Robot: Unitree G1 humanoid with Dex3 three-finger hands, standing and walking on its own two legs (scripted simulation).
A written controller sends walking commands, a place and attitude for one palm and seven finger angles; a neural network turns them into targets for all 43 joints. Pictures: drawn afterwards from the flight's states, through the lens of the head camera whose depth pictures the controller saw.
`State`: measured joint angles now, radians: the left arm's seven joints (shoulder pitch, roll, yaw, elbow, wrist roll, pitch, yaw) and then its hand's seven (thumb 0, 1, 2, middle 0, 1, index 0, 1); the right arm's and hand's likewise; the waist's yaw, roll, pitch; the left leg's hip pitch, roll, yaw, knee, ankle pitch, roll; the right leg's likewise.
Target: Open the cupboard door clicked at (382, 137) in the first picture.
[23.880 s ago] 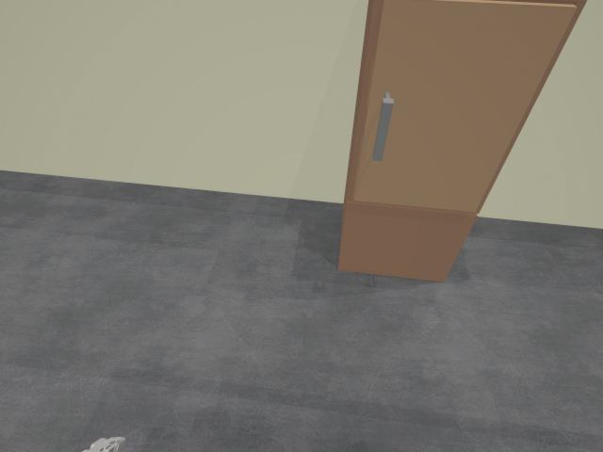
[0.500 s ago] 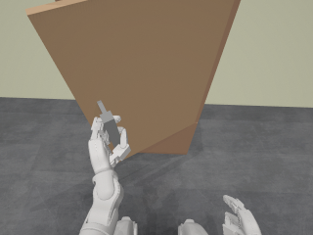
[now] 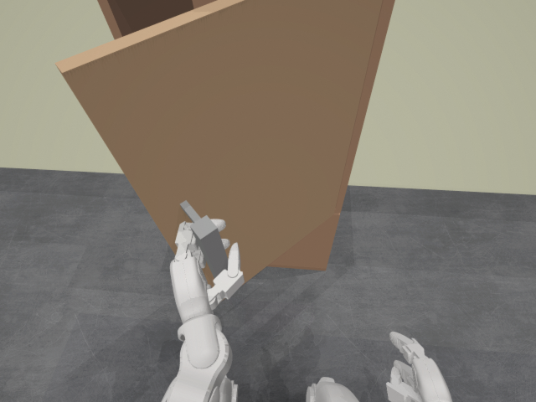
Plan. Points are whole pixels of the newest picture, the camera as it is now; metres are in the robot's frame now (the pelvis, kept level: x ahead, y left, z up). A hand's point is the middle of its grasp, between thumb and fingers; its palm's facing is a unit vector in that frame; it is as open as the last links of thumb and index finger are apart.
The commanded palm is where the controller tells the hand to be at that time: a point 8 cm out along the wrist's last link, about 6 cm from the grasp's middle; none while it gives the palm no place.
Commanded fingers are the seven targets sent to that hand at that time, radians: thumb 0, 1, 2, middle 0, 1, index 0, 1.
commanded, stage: open thumb and fingers to let go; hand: left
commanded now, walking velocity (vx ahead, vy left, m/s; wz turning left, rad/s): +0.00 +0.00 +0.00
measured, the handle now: (207, 246) +0.34 +0.11 +0.03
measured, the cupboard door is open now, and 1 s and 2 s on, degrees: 45 46 46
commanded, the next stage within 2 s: slide the hand sideways off the handle in 0.64 s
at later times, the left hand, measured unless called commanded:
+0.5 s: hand (226, 270) +0.30 +0.07 +0.04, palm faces +0.28 -0.96 -0.01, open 14.2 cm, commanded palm +0.26 +0.12 +0.04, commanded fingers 0.00 -0.50 0.30 -0.19 -0.55 -0.19 -0.55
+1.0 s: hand (219, 294) +0.26 +0.08 +0.04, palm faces -0.19 -0.98 +0.03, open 16.3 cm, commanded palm +0.24 +0.12 +0.04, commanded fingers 0.00 -0.50 0.30 -0.15 -0.30 -0.15 -0.30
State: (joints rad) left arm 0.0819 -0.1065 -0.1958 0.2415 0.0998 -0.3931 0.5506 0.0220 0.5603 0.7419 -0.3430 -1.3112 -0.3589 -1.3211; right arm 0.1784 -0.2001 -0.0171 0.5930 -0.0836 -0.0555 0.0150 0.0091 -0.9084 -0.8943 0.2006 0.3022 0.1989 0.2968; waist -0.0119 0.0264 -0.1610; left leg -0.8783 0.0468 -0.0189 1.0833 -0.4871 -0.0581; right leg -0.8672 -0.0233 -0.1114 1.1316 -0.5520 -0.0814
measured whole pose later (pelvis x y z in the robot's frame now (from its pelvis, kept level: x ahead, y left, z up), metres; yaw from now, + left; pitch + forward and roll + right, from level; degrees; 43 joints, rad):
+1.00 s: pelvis -0.02 +0.05 +0.00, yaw -2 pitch +14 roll +0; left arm 0.06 0.02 -0.26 0.21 -0.06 -0.39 0.08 -0.01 -0.50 0.30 -0.19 -0.35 -0.14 -0.35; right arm 0.22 -0.23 0.00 0.51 -0.01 -0.04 0.01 0.01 -0.91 -0.89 0.20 0.30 0.20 0.30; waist -0.01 0.06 -0.13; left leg -0.89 0.02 0.02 1.14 -0.50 0.01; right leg -0.86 -0.04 -0.07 1.14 -0.52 -0.01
